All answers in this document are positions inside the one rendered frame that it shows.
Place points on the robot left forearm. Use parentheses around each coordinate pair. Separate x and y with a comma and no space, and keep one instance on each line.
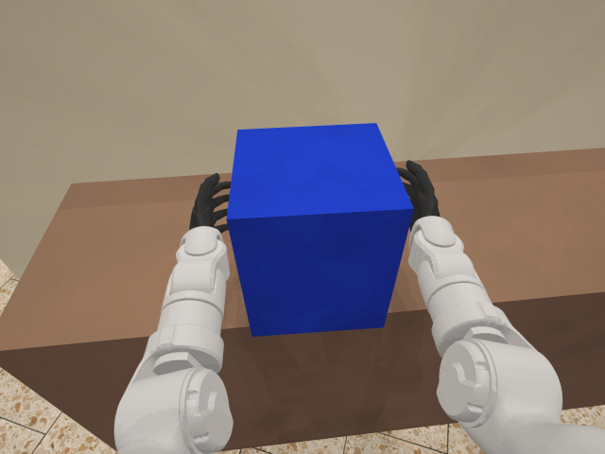
(188,333)

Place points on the pedestal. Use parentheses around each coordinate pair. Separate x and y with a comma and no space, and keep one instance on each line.
(77,324)

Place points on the robot right forearm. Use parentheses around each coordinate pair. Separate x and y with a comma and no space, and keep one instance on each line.
(455,298)

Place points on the robot right upper arm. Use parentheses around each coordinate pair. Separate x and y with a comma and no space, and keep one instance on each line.
(509,400)

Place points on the robot right hand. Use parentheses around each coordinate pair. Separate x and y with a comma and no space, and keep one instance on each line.
(420,191)

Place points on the robot left upper arm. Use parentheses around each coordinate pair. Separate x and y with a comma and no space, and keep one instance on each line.
(184,412)

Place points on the robot left hand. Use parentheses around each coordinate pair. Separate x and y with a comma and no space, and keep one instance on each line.
(202,213)

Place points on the carton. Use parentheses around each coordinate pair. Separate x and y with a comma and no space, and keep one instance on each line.
(318,218)

